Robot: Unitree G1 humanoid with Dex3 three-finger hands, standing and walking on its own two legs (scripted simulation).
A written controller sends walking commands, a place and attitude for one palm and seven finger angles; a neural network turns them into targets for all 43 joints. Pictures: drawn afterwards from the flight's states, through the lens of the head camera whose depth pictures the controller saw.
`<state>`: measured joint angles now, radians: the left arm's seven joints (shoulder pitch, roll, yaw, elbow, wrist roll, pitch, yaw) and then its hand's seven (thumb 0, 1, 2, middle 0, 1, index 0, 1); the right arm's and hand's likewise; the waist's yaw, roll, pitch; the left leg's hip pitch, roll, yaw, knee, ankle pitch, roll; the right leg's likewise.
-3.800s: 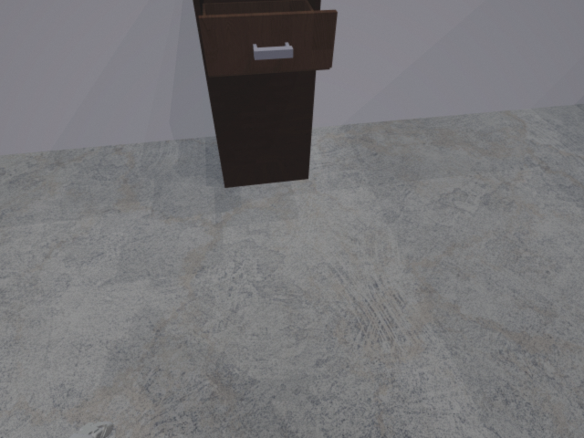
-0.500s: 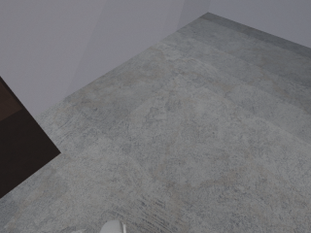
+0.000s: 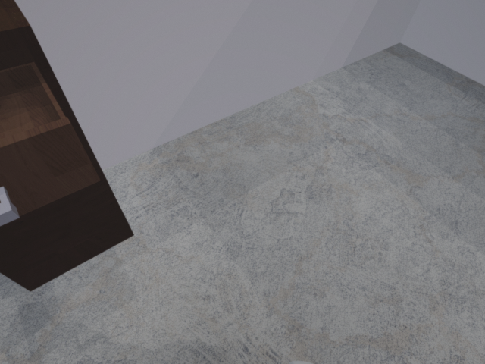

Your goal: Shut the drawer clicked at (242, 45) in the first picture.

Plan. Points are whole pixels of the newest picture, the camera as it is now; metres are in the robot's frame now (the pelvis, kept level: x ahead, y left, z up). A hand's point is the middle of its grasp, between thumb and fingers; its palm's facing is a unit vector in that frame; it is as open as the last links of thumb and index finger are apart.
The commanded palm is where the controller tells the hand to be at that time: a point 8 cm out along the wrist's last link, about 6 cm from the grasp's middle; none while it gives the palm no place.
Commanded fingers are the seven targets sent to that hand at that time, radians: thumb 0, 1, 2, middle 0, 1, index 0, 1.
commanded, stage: turn to face it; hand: left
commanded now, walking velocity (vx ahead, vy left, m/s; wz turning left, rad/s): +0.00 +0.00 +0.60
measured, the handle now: out of the picture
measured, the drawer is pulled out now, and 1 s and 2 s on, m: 0.29 0.29 0.29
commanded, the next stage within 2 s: take the last steps up to it in 1.00 s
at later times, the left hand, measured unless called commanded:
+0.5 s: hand out of the picture +0.03 +0.15 -0.15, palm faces +0.33 -0.91 -0.26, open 7.4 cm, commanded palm none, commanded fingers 0.00 0.90 0.90 -0.20 -0.30 -0.20 -0.30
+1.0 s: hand out of the picture -0.05 +0.18 -0.16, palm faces +0.56 -0.77 -0.29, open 7.4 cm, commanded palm none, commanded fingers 0.00 0.90 0.90 -0.20 -0.30 -0.20 -0.30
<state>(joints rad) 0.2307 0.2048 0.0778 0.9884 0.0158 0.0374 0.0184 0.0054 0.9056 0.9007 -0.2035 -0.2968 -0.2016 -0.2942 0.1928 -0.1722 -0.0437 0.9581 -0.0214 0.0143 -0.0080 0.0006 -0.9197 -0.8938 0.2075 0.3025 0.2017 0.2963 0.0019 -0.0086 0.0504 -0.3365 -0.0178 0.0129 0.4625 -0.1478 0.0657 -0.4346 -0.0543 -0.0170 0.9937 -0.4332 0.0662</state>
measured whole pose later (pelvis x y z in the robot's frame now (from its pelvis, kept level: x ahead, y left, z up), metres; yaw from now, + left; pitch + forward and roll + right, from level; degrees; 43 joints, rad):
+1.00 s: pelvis +0.01 -0.04 -0.01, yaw +33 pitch +0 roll +1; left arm 0.21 0.23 0.06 0.91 0.01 0.04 0.01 0.01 0.91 0.90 -0.20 -0.30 -0.20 -0.29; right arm 0.15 -0.21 -0.04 0.93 -0.02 0.05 0.00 0.01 -0.90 -0.89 0.21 0.30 0.20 0.30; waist 0.01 0.02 0.08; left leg -0.25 -0.01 -0.03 0.54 -0.29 0.00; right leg -0.31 -0.04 -0.06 0.66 -0.34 0.07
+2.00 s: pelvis +0.17 +0.08 -0.01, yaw +40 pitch -2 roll -1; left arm 0.13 0.15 0.04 1.01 0.01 -0.06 0.01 0.00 0.91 0.90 -0.20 -0.30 -0.20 -0.29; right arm 0.39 -0.14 -0.05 1.16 -0.01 -0.01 -0.02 0.01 -0.91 -0.89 0.20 0.30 0.20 0.30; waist -0.03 0.04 0.08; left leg -0.31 0.07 0.04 1.16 -0.46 0.01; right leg -0.32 -0.03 -0.18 0.58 -0.23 -0.06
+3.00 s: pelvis +0.19 +0.05 +0.00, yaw +39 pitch -2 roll +0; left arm 0.24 0.15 0.02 1.12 0.00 0.01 0.03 0.01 0.92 0.90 -0.21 -0.30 -0.20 -0.29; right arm 0.31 -0.13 -0.01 1.18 -0.02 0.02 -0.03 0.01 -0.91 -0.89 0.20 0.30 0.20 0.30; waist 0.00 0.01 0.05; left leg -0.17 0.07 0.01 0.41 -0.20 -0.06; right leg -0.17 0.03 -0.09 0.43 -0.22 -0.06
